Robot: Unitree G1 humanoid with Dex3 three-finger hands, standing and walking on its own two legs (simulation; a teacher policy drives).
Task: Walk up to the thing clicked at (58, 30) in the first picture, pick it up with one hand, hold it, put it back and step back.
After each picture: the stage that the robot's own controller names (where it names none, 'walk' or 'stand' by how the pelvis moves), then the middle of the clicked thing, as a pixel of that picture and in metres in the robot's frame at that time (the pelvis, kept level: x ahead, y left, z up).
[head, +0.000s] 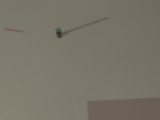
stand; (58, 33) +1.56 +0.32 -0.72
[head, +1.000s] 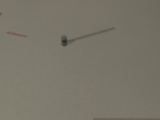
walk; (64, 40) +1.45 +0.19 -0.71
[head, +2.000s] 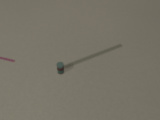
walk; (60, 68) +0.94 +0.18 -0.72
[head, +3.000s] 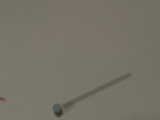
walk; (57, 110) +0.55 +0.21 -0.71
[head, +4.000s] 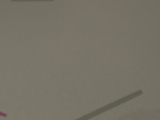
stand; out of the picture +0.39 +0.21 -0.71
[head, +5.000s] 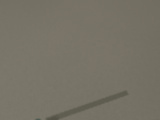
stand; out of the picture +0.39 +0.33 -0.70
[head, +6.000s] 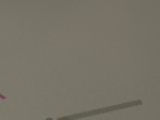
stand; out of the picture +0.41 +0.28 -0.72
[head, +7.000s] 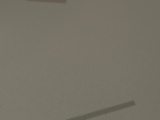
stand; out of the picture +0.42 +0.33 -0.73
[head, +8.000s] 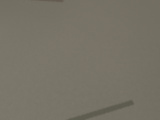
stand; out of the picture +0.40 +0.34 -0.73
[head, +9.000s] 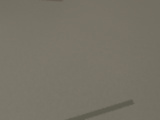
stand; out of the picture +0.40 +0.34 -0.73
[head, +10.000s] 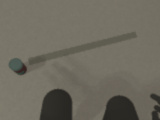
go down; (18, 67) +0.43 +0.38 -0.43
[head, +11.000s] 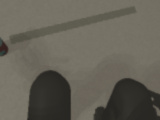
go down; out of the picture +0.44 +0.42 -0.29
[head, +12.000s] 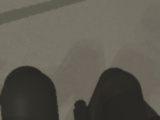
close in; out of the picture +0.39 +0.44 -0.23
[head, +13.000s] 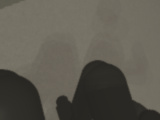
rest palm; out of the picture +0.38 +0.46 -0.21
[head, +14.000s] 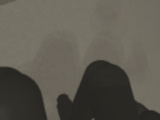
lift; out of the picture +0.38 +0.46 -0.21
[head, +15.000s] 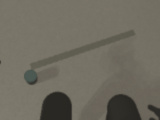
lift; (31, 77) +0.42 +0.32 -0.42
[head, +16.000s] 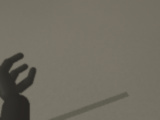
approach; out of the picture +0.38 +0.29 -0.68
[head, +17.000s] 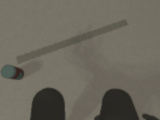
approach; (13, 72) +0.42 +0.35 -0.39
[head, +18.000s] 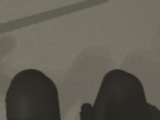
go down; out of the picture +0.41 +0.37 -0.23
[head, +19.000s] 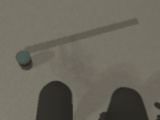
walk; (24, 60) +0.44 +0.34 -0.37
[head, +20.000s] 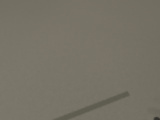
stand; out of the picture +0.39 +0.29 -0.65
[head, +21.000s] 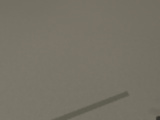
stand; out of the picture +0.39 +0.30 -0.66
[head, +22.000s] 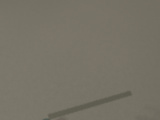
stand; out of the picture +0.40 +0.29 -0.68
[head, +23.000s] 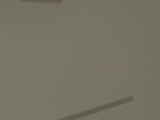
stand; out of the picture +0.41 +0.28 -0.72
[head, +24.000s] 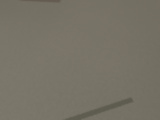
stand; out of the picture +0.38 +0.29 -0.73
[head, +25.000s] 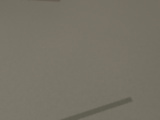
stand; out of the picture +0.38 +0.29 -0.73
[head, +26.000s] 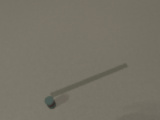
walk; (50, 102) +0.48 +0.29 -0.69
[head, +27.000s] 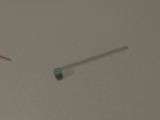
walk; (58, 74) +0.76 +0.29 -0.70
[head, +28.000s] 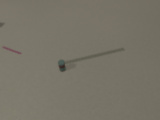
stand; (62, 65) +1.03 +0.28 -0.70
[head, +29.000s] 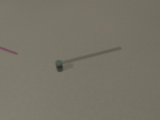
stand; (59, 66) +1.01 +0.27 -0.73
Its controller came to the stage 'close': yes
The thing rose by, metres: 0.01
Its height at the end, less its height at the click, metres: +0.00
